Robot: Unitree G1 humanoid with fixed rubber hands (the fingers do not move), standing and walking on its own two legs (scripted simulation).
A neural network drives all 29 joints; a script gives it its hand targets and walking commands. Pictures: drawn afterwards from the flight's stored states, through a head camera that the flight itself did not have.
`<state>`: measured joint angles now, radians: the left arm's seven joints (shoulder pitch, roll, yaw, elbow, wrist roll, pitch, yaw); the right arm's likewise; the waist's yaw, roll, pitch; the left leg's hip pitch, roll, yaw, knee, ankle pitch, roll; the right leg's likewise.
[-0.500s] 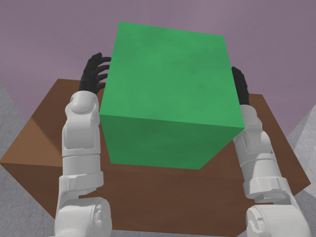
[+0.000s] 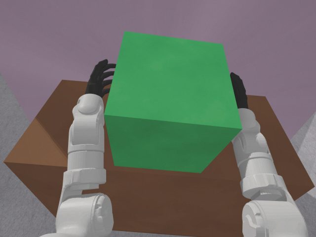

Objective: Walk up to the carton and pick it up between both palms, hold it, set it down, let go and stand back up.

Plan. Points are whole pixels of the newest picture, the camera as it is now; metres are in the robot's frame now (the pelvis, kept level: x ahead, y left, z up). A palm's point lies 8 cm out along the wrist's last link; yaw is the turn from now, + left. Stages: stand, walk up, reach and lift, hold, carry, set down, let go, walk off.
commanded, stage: set down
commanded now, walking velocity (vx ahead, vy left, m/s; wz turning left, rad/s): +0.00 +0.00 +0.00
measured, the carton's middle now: (165, 108) +0.41 +0.00 +0.14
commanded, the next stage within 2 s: none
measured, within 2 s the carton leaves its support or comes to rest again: rests again in 1.92 s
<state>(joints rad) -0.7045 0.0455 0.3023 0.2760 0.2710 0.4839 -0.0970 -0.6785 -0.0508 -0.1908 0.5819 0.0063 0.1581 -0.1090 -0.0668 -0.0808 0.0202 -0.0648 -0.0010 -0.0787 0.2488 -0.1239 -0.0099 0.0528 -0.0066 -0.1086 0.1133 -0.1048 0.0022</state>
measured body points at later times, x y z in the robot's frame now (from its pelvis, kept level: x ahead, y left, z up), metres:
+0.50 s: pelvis +0.00 +0.00 +0.00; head +0.01 +0.03 +0.45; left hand +0.43 +0.15 +0.16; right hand +0.40 -0.19 +0.15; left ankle +0.01 +0.12 -0.75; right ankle -0.02 -0.12 -0.75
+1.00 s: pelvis +0.01 +0.00 +0.00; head +0.03 +0.02 +0.45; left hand +0.45 +0.15 +0.13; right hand +0.41 -0.19 +0.12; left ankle +0.01 +0.12 -0.75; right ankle -0.02 -0.11 -0.75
